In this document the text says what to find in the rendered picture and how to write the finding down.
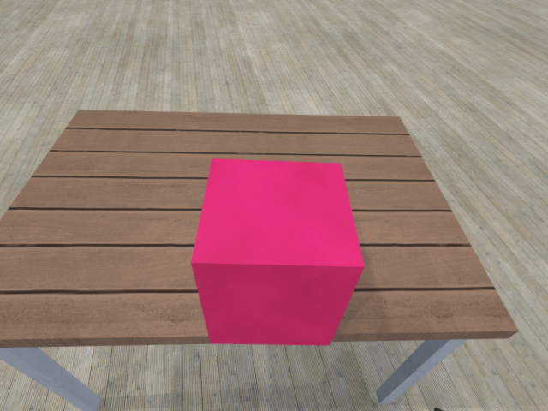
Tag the carton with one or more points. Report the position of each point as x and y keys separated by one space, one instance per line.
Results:
x=276 y=257

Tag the table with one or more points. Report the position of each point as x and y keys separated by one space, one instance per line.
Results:
x=96 y=249

